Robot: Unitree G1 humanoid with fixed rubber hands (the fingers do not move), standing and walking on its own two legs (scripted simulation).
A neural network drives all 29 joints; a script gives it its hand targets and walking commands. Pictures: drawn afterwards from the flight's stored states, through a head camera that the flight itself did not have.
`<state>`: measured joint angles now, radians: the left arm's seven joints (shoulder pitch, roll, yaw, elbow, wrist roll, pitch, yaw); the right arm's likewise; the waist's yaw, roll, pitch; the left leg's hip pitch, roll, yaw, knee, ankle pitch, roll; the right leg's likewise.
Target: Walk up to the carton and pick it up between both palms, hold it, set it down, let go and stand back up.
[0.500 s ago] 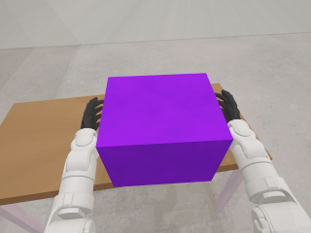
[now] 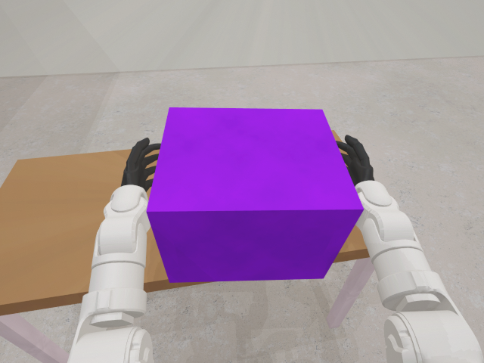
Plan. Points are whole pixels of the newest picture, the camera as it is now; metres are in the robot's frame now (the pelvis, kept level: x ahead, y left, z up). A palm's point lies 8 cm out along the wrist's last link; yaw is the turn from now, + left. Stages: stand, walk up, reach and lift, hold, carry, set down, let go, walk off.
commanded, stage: reach and lift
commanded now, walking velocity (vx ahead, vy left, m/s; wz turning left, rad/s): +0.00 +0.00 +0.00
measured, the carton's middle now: (247, 194) +0.38 +0.00 +0.10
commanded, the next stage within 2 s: hold in 0.68 s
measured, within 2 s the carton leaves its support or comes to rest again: neither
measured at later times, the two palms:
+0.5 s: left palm (135, 182) +0.37 +0.19 +0.15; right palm (361, 174) +0.37 -0.19 +0.15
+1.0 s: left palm (126, 174) +0.36 +0.19 +0.18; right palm (364, 161) +0.36 -0.18 +0.18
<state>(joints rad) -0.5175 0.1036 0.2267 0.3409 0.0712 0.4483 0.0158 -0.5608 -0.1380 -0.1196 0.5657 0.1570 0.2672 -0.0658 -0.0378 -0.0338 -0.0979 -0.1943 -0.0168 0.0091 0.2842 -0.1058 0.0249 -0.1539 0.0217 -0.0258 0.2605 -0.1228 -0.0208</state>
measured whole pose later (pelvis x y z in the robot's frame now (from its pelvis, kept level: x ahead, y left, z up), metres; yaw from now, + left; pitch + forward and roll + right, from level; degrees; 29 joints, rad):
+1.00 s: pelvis +0.00 +0.00 +0.00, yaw +0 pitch -2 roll +0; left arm -0.52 0.09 0.29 0.18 0.12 0.64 -0.03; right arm -0.63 -0.16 -0.07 0.52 0.24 0.40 -0.11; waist -0.05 -0.04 -0.10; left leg -0.12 -0.01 0.00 0.28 -0.12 0.02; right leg -0.08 0.03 -0.02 0.24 -0.13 -0.02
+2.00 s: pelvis +0.01 +0.00 +0.00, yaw +0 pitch -2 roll -1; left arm -0.51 0.09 0.28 0.14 0.12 0.65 -0.03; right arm -0.61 -0.16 -0.07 0.47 0.24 0.42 -0.12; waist -0.06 -0.03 -0.09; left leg -0.13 -0.02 -0.01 0.29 -0.13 0.02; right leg -0.08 0.03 -0.01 0.24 -0.13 -0.02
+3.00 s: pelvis +0.01 +0.00 +0.00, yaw +0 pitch -2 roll -1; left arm -0.50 0.08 0.28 0.13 0.13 0.65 -0.03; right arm -0.60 -0.16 -0.07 0.46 0.25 0.42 -0.12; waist -0.06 -0.03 -0.09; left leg -0.13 -0.02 -0.01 0.29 -0.13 0.02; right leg -0.08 0.03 -0.01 0.24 -0.13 -0.02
